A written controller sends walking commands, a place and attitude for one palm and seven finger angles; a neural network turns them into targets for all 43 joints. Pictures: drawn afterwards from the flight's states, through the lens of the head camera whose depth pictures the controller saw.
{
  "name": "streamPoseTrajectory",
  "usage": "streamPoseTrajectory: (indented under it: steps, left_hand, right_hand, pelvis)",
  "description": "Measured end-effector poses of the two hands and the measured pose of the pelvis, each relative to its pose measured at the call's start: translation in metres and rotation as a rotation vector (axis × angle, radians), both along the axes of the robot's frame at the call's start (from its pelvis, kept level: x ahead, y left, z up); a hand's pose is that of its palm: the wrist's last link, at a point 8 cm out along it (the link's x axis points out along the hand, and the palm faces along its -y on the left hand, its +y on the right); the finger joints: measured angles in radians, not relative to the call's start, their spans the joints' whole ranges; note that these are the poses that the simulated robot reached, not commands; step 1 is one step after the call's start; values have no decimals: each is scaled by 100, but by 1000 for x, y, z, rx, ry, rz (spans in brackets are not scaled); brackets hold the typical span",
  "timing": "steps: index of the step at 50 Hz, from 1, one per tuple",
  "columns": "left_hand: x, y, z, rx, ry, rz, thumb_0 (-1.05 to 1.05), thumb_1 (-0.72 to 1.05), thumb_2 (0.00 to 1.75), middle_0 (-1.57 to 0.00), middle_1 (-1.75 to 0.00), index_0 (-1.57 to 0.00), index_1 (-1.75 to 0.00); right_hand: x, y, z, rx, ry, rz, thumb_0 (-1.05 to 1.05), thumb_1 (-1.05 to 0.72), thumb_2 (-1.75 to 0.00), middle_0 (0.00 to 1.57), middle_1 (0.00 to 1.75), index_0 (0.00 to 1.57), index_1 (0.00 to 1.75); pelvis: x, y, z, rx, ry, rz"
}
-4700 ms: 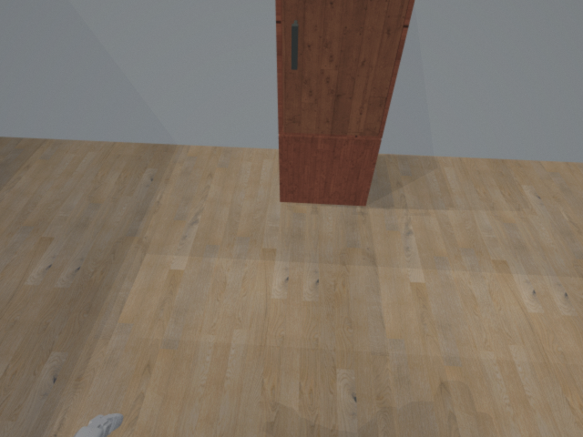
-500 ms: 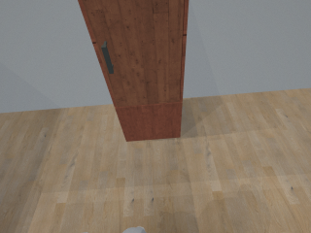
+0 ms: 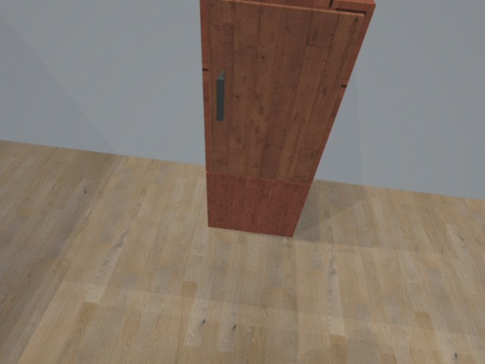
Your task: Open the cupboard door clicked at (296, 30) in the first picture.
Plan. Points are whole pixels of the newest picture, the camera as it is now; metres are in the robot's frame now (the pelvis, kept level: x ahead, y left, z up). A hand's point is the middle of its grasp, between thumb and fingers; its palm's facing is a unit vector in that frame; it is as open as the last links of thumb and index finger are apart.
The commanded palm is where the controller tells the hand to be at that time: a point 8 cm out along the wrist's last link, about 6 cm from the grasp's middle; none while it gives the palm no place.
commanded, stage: take the last steps up to it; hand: left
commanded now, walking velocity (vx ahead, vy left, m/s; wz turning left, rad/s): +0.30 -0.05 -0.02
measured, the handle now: (221, 96) +0.80 +0.15 +0.01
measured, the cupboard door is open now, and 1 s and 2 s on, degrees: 0 0 0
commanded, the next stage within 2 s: come to a stop and stand still in 0.64 s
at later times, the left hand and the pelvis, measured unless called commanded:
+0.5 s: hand (184, 327) +0.22 +0.13 -0.16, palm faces +0.06 -0.98 -0.21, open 7.2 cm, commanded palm none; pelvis +0.15 -0.05 +0.00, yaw +1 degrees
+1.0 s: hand (179, 304) +0.27 +0.16 -0.18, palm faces +0.07 -0.98 -0.16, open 7.3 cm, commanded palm none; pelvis +0.27 -0.02 +0.01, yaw +1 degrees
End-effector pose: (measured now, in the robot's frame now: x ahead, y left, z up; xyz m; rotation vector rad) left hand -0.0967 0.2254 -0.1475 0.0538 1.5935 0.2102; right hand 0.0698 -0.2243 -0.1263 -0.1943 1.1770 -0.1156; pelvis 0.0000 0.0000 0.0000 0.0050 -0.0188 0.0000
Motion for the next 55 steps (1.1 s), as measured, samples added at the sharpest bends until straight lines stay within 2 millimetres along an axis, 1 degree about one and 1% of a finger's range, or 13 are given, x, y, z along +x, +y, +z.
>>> streamPoseTrajectory:
  steps: [2, 5, 12, 16, 18, 22, 30, 35, 38, 41, 46, 50, 55]
  left_hand:
    - [21, 3, 1, -9, -21, -17, 1, 91, 90, -20, -30, -20, -30]
    - [67, 6, 3, -6, -101, -36, 1, 91, 90, -20, -30, -20, -30]
    - [198, -4, 7, 24, -290, -122, 1, 91, 90, -19, -30, -20, -30]
    - [271, -21, 4, 57, -391, -179, 1, 91, 90, -19, -30, -20, -30]
    - [293, -29, 6, 68, -437, -176, 0, 91, 90, -19, -30, -20, -30]
    - [305, -41, 13, 68, -435, -143, 0, 91, 90, -20, -30, -20, -30]
    - [292, -45, 12, 43, -293, -92, 0, 93, 90, -20, -30, -20, -30]
    - [285, -42, -2, -7, -208, -29, 0, 92, 90, -20, -30, -20, -30]
    - [286, -35, -17, -33, -153, 4, 0, 91, 90, -20, -30, -20, -30]
    - [296, -29, -17, -37, -113, 0, 1, 91, 90, -20, -30, -20, -30]
    - [329, -22, -6, -21, -123, -25, 1, 91, 90, -20, -30, -20, -30]
    - [355, -18, -2, 8, -157, -52, 0, 91, 90, -20, -30, -20, -30]
    - [384, -21, 5, 63, -223, -81, 0, 91, 90, -20, -30, -20, -30]
  right_hand:
    - [-9, -4, 2, -20, 20, -39, -1, -94, -90, 20, 30, 20, 30]
    - [-28, -8, 1, -30, 105, -59, -1, -95, -90, 20, 30, 20, 30]
    - [-66, -18, -12, 7, 318, -137, -1, -92, -90, 20, 30, 20, 30]
    - [-67, -28, -30, 47, 406, -179, 0, -92, -90, 20, 30, 20, 30]
    - [-55, -34, -34, 59, 425, -178, 0, -91, -90, 20, 30, 20, 30]
    - [3, -47, -29, 56, 346, -154, 0, -91, -90, 19, 30, 20, 30]
    - [142, -51, -10, 29, 109, -86, 0, -93, -90, 19, 30, 20, 30]
    - [208, -40, -3, -3, 44, -23, 0, -93, -90, 19, 30, 20, 30]
    - [239, -27, -6, -22, 12, 4, 0, -93, -90, 19, 30, 20, 30]
    - [252, -13, -4, -23, 14, 6, 0, -92, -90, 19, 30, 20, 30]
    - [262, -12, 1, -47, 50, -19, -1, -96, -90, 20, 30, 20, 30]
    - [261, -22, 2, -48, 75, -45, -1, -95, -90, 20, 30, 20, 30]
    - [249, -45, -3, -32, 94, -74, -1, -93, -90, 20, 30, 20, 30]
  pelvis:
    - [8, 2, 3, -3, -3, 4]
    - [22, 3, 6, -5, -4, 11]
    - [65, -13, 0, 7, 0, 1]
    - [98, -33, -16, 10, 0, -4]
    - [110, -41, -17, 2, -9, 6]
    - [134, -48, -7, -5, -19, 13]
    - [183, -46, 5, -27, -4, 23]
    - [217, -31, 1, -43, -6, 30]
    - [240, -18, -8, -42, -10, 33]
    - [254, -11, -6, -24, -13, 20]
    - [265, -8, 3, -22, -9, 20]
    - [266, -16, 6, -24, -5, 11]
    - [262, -37, 5, -19, -8, 0]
